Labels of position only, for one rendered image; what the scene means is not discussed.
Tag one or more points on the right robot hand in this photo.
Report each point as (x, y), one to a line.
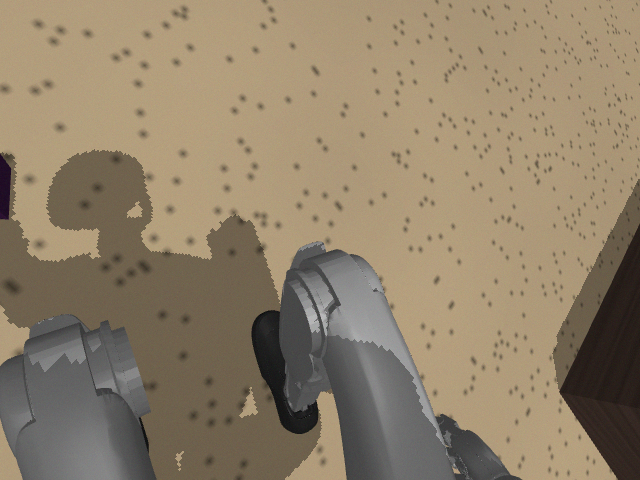
(469, 453)

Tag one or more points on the right robot foot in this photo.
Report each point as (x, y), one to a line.
(265, 340)

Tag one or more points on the carton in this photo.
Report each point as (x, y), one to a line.
(5, 180)

